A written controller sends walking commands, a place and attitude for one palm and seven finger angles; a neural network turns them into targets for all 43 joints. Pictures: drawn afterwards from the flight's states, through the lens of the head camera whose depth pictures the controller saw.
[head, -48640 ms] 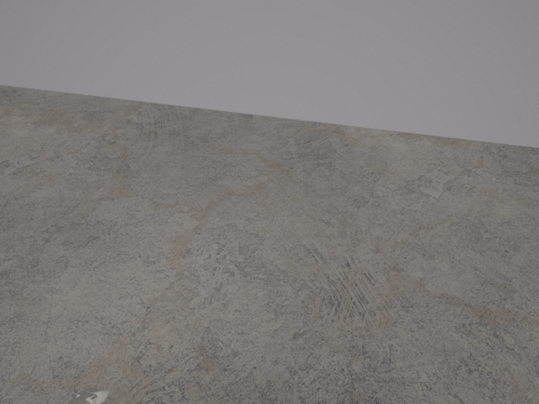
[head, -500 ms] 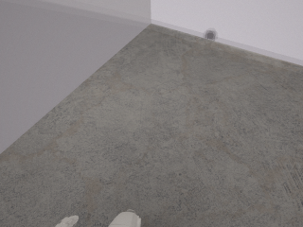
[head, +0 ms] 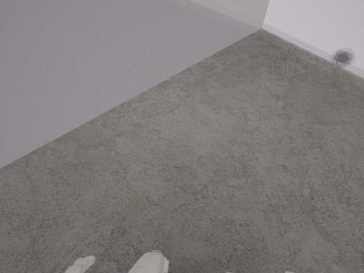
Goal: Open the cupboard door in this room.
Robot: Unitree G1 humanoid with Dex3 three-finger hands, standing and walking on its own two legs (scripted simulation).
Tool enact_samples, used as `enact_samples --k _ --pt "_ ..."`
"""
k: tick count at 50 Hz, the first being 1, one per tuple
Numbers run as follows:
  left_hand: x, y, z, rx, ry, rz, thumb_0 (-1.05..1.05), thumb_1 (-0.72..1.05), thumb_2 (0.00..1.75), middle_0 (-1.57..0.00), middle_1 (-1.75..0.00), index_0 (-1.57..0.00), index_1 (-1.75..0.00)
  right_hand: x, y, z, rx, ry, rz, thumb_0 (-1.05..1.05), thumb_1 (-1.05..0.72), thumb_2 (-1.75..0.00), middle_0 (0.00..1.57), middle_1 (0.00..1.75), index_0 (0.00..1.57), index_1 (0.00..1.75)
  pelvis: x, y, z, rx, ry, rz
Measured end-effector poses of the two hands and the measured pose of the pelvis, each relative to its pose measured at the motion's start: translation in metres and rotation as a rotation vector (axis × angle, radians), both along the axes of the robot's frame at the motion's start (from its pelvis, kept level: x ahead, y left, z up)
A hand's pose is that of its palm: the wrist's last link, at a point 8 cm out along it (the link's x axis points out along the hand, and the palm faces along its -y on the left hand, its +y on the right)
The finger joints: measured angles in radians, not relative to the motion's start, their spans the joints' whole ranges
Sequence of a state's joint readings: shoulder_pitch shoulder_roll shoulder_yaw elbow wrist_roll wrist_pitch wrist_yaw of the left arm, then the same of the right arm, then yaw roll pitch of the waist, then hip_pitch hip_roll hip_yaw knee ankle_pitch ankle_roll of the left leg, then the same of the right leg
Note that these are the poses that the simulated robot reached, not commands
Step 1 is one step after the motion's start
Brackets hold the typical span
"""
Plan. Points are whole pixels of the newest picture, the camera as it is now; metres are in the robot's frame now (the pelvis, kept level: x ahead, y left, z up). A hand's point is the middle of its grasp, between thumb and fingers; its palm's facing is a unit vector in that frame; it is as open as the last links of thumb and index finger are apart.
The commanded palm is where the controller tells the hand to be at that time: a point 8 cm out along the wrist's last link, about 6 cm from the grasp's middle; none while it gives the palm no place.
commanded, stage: turn to face it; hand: left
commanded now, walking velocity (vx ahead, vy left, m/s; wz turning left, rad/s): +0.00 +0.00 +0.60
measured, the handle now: out of the picture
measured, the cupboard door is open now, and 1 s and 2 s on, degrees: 41 41 41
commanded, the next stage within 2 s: none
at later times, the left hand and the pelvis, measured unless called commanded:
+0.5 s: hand out of the picture +0.05 +0.24 -0.15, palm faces +0.32 -0.91 -0.25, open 7.3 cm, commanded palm none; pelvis +0.02 +0.00 +0.01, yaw +18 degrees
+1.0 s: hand out of the picture -0.02 +0.21 -0.17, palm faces +0.59 -0.77 -0.23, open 7.3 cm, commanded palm none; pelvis +0.04 -0.01 +0.01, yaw +36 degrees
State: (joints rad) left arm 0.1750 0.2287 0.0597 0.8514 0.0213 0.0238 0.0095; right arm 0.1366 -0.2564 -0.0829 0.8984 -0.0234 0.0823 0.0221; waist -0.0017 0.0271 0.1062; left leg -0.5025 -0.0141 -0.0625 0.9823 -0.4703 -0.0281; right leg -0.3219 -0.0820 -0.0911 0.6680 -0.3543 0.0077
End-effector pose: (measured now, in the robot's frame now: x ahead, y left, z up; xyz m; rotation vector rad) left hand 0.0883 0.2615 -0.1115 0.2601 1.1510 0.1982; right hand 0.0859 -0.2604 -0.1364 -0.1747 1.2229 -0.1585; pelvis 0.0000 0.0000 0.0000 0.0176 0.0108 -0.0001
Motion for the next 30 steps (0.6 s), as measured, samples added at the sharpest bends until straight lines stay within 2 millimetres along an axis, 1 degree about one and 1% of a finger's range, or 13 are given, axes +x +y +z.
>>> enact_samples --k 3,7,10,13,16,21,26,28,30 --pt "-0.016 -0.008 0.003 -0.016 0.029 0.04 0.0 0.91 0.9 -0.2 -0.3 -0.21 -0.3 0.017 0.0 0.01 0.004 -0.009 0.029 0.01 -0.91 -0.9 0.2 0.3 0.2 0.29 0.005 -0.003 0.008 0.011 -0.002 0.036" --pt "-0.037 -0.014 -0.002 -0.06 0.061 0.094 0.0 0.91 0.9 -0.2 -0.3 -0.21 -0.3 0.046 0.011 0.022 0.002 -0.032 0.094 0.01 -0.91 -0.9 0.19 0.3 0.2 0.29 0.01 -0.002 0.014 0.021 0.001 0.085" --pt "-0.054 -0.011 -0.014 -0.094 0.081 0.15 0.0 0.91 0.9 -0.2 -0.3 -0.21 -0.3 0.07 0.025 0.026 -0.013 -0.06 0.161 0.01 -0.91 -0.9 0.19 0.3 0.2 0.29 0.013 0.004 0.01 0.012 0.002 0.129" --pt "-0.07 0.0 -0.032 -0.116 0.104 0.21 0.0 0.9 0.9 -0.2 -0.3 -0.21 -0.3 0.09 0.039 0.024 -0.037 -0.107 0.226 0.01 -0.91 -0.9 0.19 0.3 0.2 0.29 0.013 0.013 -0.002 -0.006 0.003 0.17" --pt "-0.076 0.01 -0.032 -0.106 0.125 0.253 0.01 0.91 0.9 -0.2 -0.3 -0.21 -0.3 0.093 0.048 0.03 -0.052 -0.109 0.27 0.01 -0.91 -0.9 0.2 0.3 0.2 0.29 0.012 0.013 0.001 -0.017 -0.004 0.205" --pt "-0.067 0.018 -0.015 -0.087 0.06 0.304 0.01 0.91 0.9 -0.2 -0.3 -0.2 -0.3 0.086 0.049 0.033 -0.057 -0.044 0.314 0.01 -0.91 -0.9 0.2 0.3 0.21 0.29 0.014 0.008 0.013 -0.041 -0.003 0.264" --pt "-0.056 0.016 0.0 -0.048 0.0 0.328 0.01 0.91 0.9 -0.2 -0.3 -0.2 -0.3 0.084 0.037 0.025 -0.039 0.01 0.333 0.01 -0.91 -0.9 0.2 0.3 0.21 0.3 0.021 -0.006 0.014 -0.048 0.004 0.32" --pt "-0.053 0.011 0.003 -0.026 -0.023 0.342 0.01 0.91 0.9 -0.2 -0.3 -0.2 -0.3 0.088 0.03 0.018 -0.029 0.025 0.34 0.01 -0.91 -0.9 0.2 0.3 0.21 0.3 0.026 -0.014 0.011 -0.042 0.009 0.348" --pt "-0.055 0.007 0.001 0.004 -0.043 0.353 0.0 0.91 0.9 -0.2 -0.3 -0.2 -0.3 0.096 0.022 0.008 -0.021 0.033 0.349 0.01 -0.91 -0.9 0.2 0.3 0.21 0.3 0.03 -0.022 0.003 -0.018 0.022 0.369"
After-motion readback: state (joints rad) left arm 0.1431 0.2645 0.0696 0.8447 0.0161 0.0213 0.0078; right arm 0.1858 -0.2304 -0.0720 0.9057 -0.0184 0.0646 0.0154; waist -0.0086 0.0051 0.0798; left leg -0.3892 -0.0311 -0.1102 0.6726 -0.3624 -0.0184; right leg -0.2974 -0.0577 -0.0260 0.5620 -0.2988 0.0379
